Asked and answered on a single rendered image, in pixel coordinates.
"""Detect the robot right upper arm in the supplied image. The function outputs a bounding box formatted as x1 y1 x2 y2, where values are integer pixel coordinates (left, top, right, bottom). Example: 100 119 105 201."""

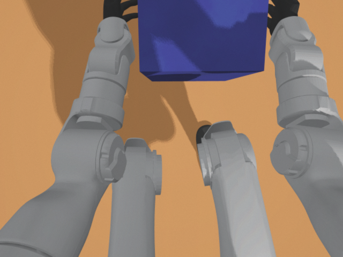
270 125 343 257

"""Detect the robot left upper arm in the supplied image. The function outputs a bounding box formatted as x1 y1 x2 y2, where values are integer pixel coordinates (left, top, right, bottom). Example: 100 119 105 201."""
0 128 127 257

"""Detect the left robot forearm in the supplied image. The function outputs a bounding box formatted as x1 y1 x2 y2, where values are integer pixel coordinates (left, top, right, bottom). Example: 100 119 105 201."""
51 17 136 169

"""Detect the carton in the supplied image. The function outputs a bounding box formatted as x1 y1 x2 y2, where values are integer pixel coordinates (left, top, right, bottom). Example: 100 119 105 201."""
138 0 269 81

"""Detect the robot right hand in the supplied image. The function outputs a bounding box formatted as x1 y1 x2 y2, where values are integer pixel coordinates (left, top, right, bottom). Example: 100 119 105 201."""
267 0 300 36

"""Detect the robot right foot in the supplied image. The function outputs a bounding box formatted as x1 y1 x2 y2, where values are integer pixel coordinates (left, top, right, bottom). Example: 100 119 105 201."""
196 125 211 150

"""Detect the right robot forearm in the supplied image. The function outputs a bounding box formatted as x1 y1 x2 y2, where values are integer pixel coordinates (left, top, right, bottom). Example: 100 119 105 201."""
269 16 343 131

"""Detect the left robot thigh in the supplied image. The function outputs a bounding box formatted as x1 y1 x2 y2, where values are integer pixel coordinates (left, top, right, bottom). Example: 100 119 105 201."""
108 147 162 257

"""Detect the robot left hand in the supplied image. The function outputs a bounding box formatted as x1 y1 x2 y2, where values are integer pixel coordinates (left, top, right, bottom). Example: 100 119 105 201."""
103 0 138 22

